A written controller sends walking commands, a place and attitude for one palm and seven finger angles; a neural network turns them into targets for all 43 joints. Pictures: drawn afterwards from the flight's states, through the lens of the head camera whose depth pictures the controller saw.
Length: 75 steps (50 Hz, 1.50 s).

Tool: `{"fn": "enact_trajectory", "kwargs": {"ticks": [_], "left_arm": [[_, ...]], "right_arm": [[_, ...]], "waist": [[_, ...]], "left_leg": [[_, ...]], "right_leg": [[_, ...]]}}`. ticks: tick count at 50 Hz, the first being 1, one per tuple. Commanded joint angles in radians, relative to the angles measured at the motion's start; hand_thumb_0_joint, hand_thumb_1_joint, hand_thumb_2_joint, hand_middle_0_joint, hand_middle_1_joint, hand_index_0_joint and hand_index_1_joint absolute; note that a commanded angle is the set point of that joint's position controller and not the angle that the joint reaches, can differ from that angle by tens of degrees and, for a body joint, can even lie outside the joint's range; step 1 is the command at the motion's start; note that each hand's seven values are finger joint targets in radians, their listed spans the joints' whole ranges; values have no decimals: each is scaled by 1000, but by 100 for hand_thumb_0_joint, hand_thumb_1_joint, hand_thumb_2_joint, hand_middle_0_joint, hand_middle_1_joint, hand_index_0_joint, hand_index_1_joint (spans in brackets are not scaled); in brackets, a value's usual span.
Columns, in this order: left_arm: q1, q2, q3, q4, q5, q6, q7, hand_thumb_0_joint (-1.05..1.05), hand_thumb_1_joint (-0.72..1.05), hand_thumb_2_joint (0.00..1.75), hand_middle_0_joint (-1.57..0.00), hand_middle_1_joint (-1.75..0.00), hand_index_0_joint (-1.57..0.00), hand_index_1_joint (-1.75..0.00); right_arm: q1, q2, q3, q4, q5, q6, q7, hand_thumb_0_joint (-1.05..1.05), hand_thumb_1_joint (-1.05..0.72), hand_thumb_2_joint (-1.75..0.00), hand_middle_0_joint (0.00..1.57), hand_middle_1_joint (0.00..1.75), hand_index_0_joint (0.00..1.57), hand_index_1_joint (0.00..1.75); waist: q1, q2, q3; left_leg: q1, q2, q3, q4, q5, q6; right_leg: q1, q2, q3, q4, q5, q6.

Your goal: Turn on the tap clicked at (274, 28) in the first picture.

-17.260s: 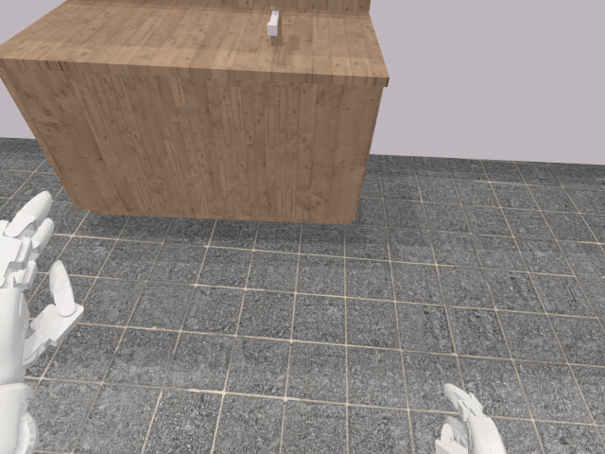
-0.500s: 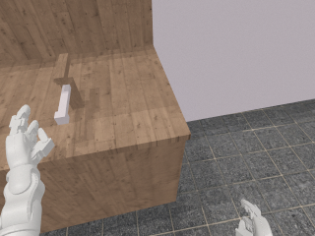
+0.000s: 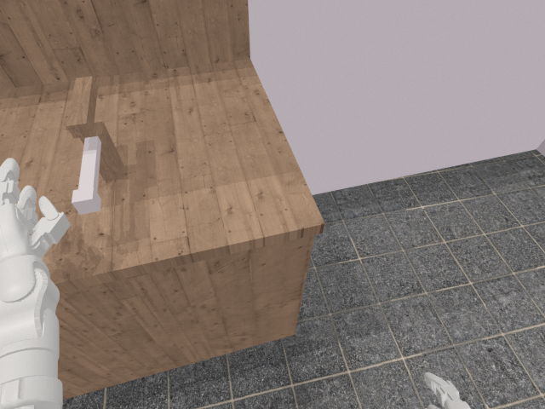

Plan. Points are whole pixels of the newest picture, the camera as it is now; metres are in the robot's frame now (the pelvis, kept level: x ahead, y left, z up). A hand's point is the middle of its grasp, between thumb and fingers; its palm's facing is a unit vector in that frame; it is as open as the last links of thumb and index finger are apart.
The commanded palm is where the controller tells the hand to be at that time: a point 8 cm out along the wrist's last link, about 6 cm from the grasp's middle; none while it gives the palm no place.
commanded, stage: reach beside the lever's end, fingers flat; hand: left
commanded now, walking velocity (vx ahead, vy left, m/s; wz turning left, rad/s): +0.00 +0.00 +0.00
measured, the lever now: (86, 200) +0.38 +0.30 +0.09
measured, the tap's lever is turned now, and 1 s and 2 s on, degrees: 0 1 23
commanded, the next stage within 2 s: push the lever round in 0.44 s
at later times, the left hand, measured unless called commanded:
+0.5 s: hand (56, 220) +0.34 +0.33 +0.09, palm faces +0.55 -0.83 -0.11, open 7.9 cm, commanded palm +0.30 +0.36 +0.09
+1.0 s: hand (79, 216) +0.35 +0.30 +0.09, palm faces +0.52 -0.85 -0.09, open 7.8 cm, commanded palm +0.31 +0.33 +0.09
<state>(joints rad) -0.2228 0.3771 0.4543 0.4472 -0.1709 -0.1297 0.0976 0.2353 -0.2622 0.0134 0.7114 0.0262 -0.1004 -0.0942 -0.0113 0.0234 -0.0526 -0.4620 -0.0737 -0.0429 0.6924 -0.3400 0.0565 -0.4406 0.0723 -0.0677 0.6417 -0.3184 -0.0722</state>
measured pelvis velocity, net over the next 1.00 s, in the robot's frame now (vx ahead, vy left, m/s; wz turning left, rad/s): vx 0.01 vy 0.00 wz -0.01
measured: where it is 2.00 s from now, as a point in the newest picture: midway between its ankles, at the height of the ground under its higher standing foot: outside the picture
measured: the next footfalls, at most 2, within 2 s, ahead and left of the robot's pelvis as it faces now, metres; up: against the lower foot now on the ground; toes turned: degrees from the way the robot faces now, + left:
none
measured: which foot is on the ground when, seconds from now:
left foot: down 0.00-1.00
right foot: down 0.00-1.00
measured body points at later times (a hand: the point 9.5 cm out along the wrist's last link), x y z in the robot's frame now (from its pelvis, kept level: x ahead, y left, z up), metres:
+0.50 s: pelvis +0.01 +0.01 +0.00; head +0.04 +0.01 +0.45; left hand +0.31 +0.37 +0.10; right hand +0.13 -0.26 -0.11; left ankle +0.00 +0.08 -0.72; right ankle +0.00 -0.07 -0.72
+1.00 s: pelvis +0.01 +0.00 +0.00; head +0.03 +0.00 +0.45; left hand +0.32 +0.34 +0.10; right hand +0.13 -0.25 -0.11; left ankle +0.00 +0.08 -0.72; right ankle +0.00 -0.07 -0.72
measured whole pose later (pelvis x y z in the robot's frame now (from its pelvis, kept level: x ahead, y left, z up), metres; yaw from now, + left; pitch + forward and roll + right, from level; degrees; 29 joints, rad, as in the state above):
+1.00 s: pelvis +0.01 +0.00 +0.00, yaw +0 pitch +7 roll -1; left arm -0.21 0.34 0.41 0.45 -0.16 -0.15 0.13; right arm 0.26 -0.25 0.01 0.68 0.03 -0.04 -0.07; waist -0.02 0.03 -0.08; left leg -0.46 -0.07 -0.04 0.70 -0.36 0.06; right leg -0.44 0.08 -0.06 0.64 -0.33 -0.07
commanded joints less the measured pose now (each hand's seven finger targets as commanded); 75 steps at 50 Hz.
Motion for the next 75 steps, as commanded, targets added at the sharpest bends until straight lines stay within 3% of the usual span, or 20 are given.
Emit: {"fn": "enact_trajectory", "kwargs": {"ticks": [1, 3, 8, 12, 17, 22, 26, 31, 32, 33, 34, 37, 38, 40, 42, 44, 51, 59, 72, 75], "left_arm": [[-302, 321, 83, -143, 0, -88, -9, 0, 90, 90, -15, -15, -15, -15], [-287, 315, 77, -93, 0, -75, -22, 0, 90, 90, -15, -15, -15, -15], [-260, 270, 44, -168, -4, -80, -27, 0, 90, 90, -15, -15, -15, -15], [-235, 297, 88, -209, 0, -115, 3, 0, 90, 90, -15, -15, -15, -15], [-184, 336, 132, -217, 7, -110, 9, 0, 90, 90, -15, -15, -15, -15], [-240, 277, 65, -267, 2, -112, -15, 0, 90, 90, -15, -15, -15, -15], [-283, 259, 42, -175, -18, -96, -40, 0, 90, 90, -15, -15, -15, -15], [-299, 239, 9, -190, -9, -86, -42, 0, 90, 90, -15, -15, -15, -15], [-316, 256, 21, -199, 1, -89, -32, 0, 90, 90, -15, -15, -15, -15], [-319, 227, -3, -191, 1, -88, -27, 0, 90, 90, -15, -15, -15, -15], [-324, 252, 21, -188, 1, -92, -18, 0, 90, 90, -15, -15, -15, -15], [-282, 282, 63, -207, 6, -103, 9, 0, 90, 90, -15, -15, -15, -15], [-297, 260, 42, -216, 8, -106, 16, 0, 90, 90, -15, -15, -15, -15], [-284, 266, 52, -197, 11, -98, 25, 0, 90, 90, -15, -15, -15, -15], [-256, 268, 52, -213, 24, -97, 31, 0, 90, 90, -15, -15, -15, -15], [-254, 210, -4, -223, 21, -90, 29, 0, 90, 90, -15, -15, -15, -15], [-297, 166, -45, -229, 15, -97, 43, 0, 90, 90, -15, -15, -15, -15], [-275, 194, -16, -240, 29, -100, 71, 0, 90, 90, -15, -15, -15, -15], [-298, 122, -62, -260, 50, -89, 157, 0, 90, 90, -15, -15, -15, -15], [-354, 82, -104, -253, 61, -82, 183, 0, 90, 90, -15, -15, -15, -15]], "right_arm": [[-7, -153, -50, -110, 7, -34, -4, 0, -90, -90, 20, 30, 20, 30], [3, -155, -49, -115, 10, -23, -5, 0, -90, -90, 20, 30, 20, 30], [13, -151, -57, -140, 12, -18, 7, 0, -90, -90, 20, 30, 20, 30], [24, -153, -65, -131, 3, -11, 14, 0, -90, -90, 20, 30, 20, 30], [9, -149, -64, -135, 5, 5, 16, 0, -90, -90, 20, 30, 20, 30], [-3, -142, -59, -136, 6, -1, 9, 0, -90, -90, 20, 30, 20, 30], [-1, -152, -58, -126, 14, -5, -1, 0, -90, -90, 20, 30, 20, 30], [-4, -149, -56, -134, 15, -8, -1, 0, -90, -90, 20, 30, 20, 30], [-4, -147, -54, -129, 14, -6, -1, 0, -90, -90, 20, 30, 20, 30], [-1, -145, -53, -132, 12, -7, 2, 0, -90, -90, 20, 30, 20, 30], [2, -149, -55, -131, 11, -6, 3, 0, -90, -90, 20, 30, 20, 30], [-6, -146, -55, -137, 5, 0, 7, 0, -90, -90, 20, 30, 20, 30], [-6, -143, -54, -141, 4, 2, 10, 0, -90, -90, 20, 30, 20, 30], [-9, -141, -51, -144, 4, 7, 13, 0, -90, -90, 20, 30, 20, 30], [-14, -138, -52, -146, 5, 13, 16, 0, -90, -90, 20, 30, 20, 30], [-18, -136, -49, -156, 5, 12, 21, 0, -90, -90, 20, 30, 20, 30], [-22, -138, -52, -147, 8, 8, 17, 0, -90, -90, 20, 30, 20, 30], [-23, -133, -53, -142, 4, 16, 22, 0, -90, -90, 20, 30, 20, 30], [-50, -124, -49, -145, 0, 20, 28, 0, -90, -90, 20, 30, 20, 30], [-60, -122, -46, -145, -2, 22, 28, 0, -90, -90, 20, 30, 20, 30]], "waist": [[0, 51, -269], [2, 31, -247], [16, 98, -304], [18, 47, -315], [27, 67, -281], [1, 126, -264], [-22, 22, -225], [-9, 83, -273], [-7, 105, -271], [-13, 83, -272], [-11, 50, -278], [16, 71, -302], [1, 51, -307], [7, 51, -293], [18, 104, -283], [6, 94, -266], [-10, 50, -248], [6, 62, -286], [-2, 39, -266], [-20, 31, -247]], "left_leg": [[84, 52, -49, -78, 270, -46], [61, 51, -46, -84, 256, -41], [130, 57, -51, -78, 355, -53], [142, 65, -56, -65, 423, -58], [104, 61, -41, -75, 387, -51], [146, 64, -46, -74, 374, -54], [99, 60, -53, -83, 272, -46], [135, 55, -57, -78, 298, -55], [144, 61, -66, -78, 304, -61], [145, 59, -67, -79, 299, -60], [135, 60, -70, -79, 294, -61], [132, 58, -64, -74, 331, -63], [132, 58, -63, -74, 333, -63], [110, 56, -54, -74, 321, -60], [118, 59, -55, -75, 343, -63], [123, 60, -52, -77, 334, -63], [111, 60, -59, -84, 261, -58], [108, 55, -44, -75, 296, -57], [81, 50, -38, -66, 244, -44], [69, 48, -36, -63, 198, -37]], "right_leg": [[113, -43, 65, -62, 238, 37], [118, -44, 62, -66, 232, 38], [120, -38, 61, -60, 273, 34], [132, -34, 58, -50, 314, 38], [152, -37, 65, -54, 313, 37], [109, -35, 63, -64, 277, 34], [84, -33, 59, -74, 227, 38], [87, -38, 61, -69, 231, 33], [75, -38, 57, -66, 218, 31], [71, -37, 56, -66, 217, 33], [78, -35, 54, -65, 215, 33], [112, -37, 58, -57, 247, 32], [112, -37, 56, -54, 253, 35], [122, -38, 61, -56, 261, 35], [121, -39, 60, -54, 260, 30], [106, -37, 58, -59, 253, 32], [87, -35, 59, -68, 206, 33], [133, -40, 69, -61, 261, 32], [124, -46, 75, -65, 246, 37], [97, -49, 78, -71, 213, 41]]}}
